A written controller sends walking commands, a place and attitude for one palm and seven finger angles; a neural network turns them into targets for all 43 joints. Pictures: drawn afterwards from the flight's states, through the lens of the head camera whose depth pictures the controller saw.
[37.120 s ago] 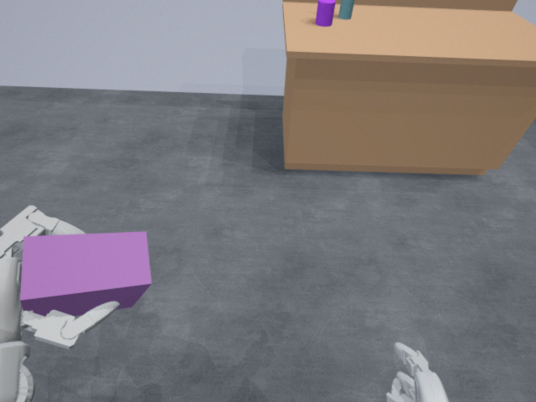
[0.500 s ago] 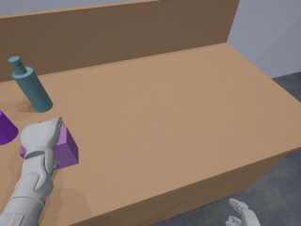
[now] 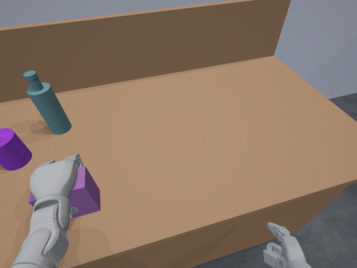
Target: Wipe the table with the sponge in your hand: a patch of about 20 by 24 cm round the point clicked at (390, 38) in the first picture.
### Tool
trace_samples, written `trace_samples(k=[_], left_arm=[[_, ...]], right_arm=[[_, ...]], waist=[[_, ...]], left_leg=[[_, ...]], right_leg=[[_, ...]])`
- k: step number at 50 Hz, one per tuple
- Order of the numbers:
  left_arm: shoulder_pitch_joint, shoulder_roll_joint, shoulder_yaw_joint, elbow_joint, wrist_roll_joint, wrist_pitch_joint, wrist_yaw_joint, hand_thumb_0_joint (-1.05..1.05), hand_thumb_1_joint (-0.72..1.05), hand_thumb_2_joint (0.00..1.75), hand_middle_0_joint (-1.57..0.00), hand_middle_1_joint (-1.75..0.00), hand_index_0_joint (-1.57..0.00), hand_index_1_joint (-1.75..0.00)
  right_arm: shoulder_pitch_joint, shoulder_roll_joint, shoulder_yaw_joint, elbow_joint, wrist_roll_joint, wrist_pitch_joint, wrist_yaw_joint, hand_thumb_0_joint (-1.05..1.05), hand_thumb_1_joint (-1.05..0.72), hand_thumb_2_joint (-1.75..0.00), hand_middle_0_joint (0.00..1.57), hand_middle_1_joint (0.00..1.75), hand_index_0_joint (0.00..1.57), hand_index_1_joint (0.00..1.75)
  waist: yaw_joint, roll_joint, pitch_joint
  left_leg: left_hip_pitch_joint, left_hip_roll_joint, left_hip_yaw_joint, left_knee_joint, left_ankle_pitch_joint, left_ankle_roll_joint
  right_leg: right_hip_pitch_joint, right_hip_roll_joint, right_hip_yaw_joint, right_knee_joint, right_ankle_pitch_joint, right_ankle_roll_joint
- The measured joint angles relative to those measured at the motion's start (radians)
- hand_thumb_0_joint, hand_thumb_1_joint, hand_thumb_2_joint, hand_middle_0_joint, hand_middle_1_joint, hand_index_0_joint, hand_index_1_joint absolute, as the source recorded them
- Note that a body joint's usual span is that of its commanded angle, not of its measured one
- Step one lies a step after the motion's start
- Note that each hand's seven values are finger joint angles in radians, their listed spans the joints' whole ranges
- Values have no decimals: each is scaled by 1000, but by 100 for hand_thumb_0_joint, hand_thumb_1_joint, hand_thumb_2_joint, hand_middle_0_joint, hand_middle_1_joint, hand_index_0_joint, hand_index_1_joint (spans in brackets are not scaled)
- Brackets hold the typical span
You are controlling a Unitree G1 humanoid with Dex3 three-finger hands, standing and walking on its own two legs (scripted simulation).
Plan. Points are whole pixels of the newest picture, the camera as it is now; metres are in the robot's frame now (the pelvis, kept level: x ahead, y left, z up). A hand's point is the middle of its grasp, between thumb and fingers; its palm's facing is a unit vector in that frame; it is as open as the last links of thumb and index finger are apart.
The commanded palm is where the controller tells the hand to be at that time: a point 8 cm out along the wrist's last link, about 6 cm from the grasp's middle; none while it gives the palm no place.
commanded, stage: wipe back along the first lane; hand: left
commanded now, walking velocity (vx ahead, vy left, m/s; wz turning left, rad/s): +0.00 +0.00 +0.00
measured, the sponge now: (71, 199) +0.26 +0.31 -0.01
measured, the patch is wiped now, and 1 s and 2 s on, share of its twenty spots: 1.00 1.00 1.00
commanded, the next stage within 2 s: lift the sponge slowly off the table in 0.16 s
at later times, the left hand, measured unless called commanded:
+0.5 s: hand (66, 200) +0.23 +0.29 +0.03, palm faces -0.01 -0.08 -1.00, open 10.3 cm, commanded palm +0.20 +0.28 +0.08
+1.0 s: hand (62, 204) +0.22 +0.29 +0.04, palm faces -0.03 -0.12 -0.99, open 10.3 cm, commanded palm +0.19 +0.28 +0.11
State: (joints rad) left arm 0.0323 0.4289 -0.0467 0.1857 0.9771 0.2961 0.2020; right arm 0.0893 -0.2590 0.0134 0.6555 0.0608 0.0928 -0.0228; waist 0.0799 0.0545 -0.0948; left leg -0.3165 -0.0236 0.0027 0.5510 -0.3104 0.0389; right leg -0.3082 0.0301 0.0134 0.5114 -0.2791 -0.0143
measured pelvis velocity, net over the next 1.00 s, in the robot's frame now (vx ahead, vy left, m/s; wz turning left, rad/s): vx -0.01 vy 0.00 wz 0.00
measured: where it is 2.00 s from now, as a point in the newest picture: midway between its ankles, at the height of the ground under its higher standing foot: outside the picture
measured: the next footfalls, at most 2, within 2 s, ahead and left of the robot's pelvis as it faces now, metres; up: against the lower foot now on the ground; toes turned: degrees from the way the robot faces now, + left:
none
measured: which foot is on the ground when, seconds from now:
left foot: down 0.00-1.00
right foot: down 0.00-1.00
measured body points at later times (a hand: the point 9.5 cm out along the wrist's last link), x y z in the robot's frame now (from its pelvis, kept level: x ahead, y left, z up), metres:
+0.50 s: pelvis -0.01 +0.00 +0.00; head -0.01 -0.02 +0.45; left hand +0.23 +0.29 +0.09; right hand +0.22 -0.22 -0.09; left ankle -0.02 +0.09 -0.73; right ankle -0.01 -0.12 -0.73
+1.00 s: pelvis -0.01 +0.00 +0.01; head -0.01 -0.02 +0.46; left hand +0.22 +0.29 +0.10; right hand +0.22 -0.22 -0.08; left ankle -0.02 +0.09 -0.73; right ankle -0.01 -0.12 -0.73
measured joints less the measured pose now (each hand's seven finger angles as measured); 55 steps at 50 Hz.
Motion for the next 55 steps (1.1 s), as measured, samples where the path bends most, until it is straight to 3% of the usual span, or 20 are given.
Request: trace_samples(k=[16, 29, 55], left_arm=[[111, -18, -11, -103, -3, 9, 15, 1, -50, 107, -64, -140, -67, -141], [69, -4, -11, -81, -16, 19, -38, 0, -51, 107, -67, -137, -69, -138], [124, 20, -2, -187, -47, -7, -95, 0, -54, 107, -71, -133, -73, -134]], right_arm=[[-9, 2, -5, 8, -5, -9, 1, 1, -90, -90, 20, 30, 20, 30], [-30, 8, 6, 13, -11, -12, -19, 1, -90, -90, 20, 30, 20, 30], [-37, 6, -5, 44, -26, -25, -36, 1, -90, -90, 20, 30, 18, 29]], waist=[[9, 10, 4], [12, 0, 31], [34, 11, 75]], left_leg=[[20, 3, 10, -6, 3, -2], [55, 6, 2, -29, 16, -6], [133, 6, -2, -80, 39, -5]], right_leg=[[12, 3, 10, 2, 2, -2], [51, 6, 3, -23, 14, -7], [135, 6, 3, -86, 43, -7]])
